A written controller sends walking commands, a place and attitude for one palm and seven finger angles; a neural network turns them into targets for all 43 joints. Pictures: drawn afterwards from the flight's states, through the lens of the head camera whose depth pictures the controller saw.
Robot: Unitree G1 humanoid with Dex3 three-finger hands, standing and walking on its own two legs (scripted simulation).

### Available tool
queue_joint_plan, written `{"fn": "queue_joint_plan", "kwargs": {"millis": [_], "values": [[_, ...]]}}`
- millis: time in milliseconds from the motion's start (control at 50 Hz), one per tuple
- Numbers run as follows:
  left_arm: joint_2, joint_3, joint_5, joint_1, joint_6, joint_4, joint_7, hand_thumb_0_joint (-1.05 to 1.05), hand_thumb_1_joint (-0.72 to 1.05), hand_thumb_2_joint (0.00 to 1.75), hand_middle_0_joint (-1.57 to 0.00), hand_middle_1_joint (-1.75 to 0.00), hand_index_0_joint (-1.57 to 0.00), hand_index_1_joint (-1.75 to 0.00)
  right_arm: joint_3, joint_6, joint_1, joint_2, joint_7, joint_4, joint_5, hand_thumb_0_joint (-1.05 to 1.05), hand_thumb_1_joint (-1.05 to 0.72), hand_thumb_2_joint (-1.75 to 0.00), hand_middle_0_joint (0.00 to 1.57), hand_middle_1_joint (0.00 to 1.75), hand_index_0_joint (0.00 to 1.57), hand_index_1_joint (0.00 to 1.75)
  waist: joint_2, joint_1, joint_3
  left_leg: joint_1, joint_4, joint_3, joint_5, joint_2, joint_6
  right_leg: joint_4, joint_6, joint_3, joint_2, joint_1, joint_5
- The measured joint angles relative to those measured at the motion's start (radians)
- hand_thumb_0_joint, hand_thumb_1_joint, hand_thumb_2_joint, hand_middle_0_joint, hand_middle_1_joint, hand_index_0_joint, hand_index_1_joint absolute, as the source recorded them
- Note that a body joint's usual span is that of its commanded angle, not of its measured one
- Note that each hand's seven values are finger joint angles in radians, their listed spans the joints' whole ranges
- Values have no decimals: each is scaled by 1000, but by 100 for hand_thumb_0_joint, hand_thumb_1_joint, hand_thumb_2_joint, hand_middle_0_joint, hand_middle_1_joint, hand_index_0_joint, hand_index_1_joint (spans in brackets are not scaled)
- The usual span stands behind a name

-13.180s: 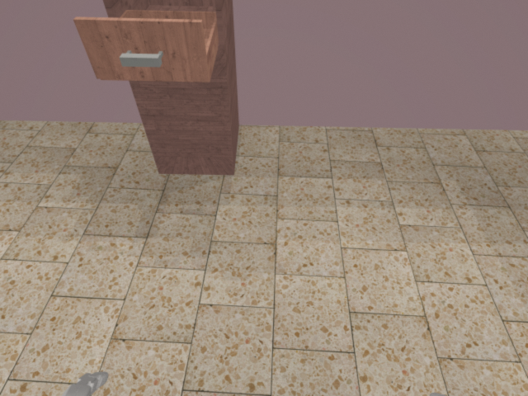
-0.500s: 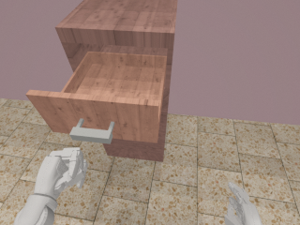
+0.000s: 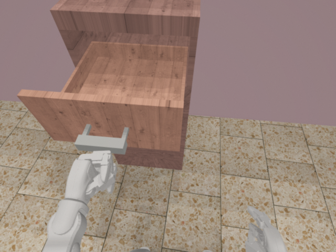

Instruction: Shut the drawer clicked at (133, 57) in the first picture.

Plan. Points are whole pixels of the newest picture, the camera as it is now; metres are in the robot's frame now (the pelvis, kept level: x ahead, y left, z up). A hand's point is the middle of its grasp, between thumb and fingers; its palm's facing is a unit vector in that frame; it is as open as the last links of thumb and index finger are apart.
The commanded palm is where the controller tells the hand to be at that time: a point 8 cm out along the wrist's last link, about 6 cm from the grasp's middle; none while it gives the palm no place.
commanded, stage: bring the fist close to the handle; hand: left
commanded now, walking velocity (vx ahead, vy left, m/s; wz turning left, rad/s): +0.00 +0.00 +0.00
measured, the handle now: (104, 136) +0.36 +0.17 +0.07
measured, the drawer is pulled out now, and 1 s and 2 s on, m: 0.27 0.24 0.11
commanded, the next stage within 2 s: push the drawer shut in 0.26 s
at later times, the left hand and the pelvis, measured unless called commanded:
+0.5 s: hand (113, 177) +0.26 +0.13 +0.07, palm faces -0.03 -1.00 -0.07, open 3.3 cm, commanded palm +0.24 +0.19 +0.07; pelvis +0.00 -0.03 +0.00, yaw +1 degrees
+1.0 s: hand (119, 156) +0.31 +0.13 +0.07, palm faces -0.05 -1.00 -0.05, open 3.3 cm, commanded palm +0.30 +0.18 +0.07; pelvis -0.01 -0.03 +0.00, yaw +1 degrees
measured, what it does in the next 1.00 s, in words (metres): stands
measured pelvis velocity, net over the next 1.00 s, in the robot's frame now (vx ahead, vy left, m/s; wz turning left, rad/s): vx -0.01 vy -0.03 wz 0.01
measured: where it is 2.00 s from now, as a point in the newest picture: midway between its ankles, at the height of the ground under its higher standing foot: outside the picture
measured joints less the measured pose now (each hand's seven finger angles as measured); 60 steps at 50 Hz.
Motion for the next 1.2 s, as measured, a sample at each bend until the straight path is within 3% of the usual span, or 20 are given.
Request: {"fn": "queue_joint_plan", "kwargs": {"millis": [260,420,580,700,1200], "values": [[10,6,-10,60,7,-21,6,2,90,90,-140,-160,-140,-160,-3,36,1,-14,-4,-31,8,1,-90,-90,20,30,21,30,6,-3,-11,8,1,-14,-1,11,-19,7,-20,-13,11,8,-10],[33,47,-34,46,-30,-9,-14,2,90,90,-140,-160,-140,-159,-3,35,-6,-17,-11,-19,11,1,-90,-90,20,30,20,30,5,-4,-18,11,-1,-26,1,21,-37,11,-39,-25,22,11,-15],[55,91,-62,-47,-15,111,-68,2,90,90,-140,-160,-140,-160,-2,37,-15,-29,-22,2,18,1,-90,-90,20,30,20,30,9,-11,-10,9,-8,-37,10,28,-50,4,-51,-35,30,10,-11],[61,108,-71,-113,-37,181,-90,2,88,91,-140,-160,-140,-159,-9,31,-9,-37,-27,23,21,1,-90,-90,20,30,20,30,10,-12,-3,14,-22,-36,17,29,-53,-5,-54,-34,31,12,-6],[67,108,-33,-402,-63,455,-56,2,85,92,-140,-160,-140,-160,-3,73,4,-27,-19,54,19,1,-90,-90,20,30,20,30,-5,-26,13,0,-36,-17,41,18,-34,-17,-37,-15,20,-8,24]]}}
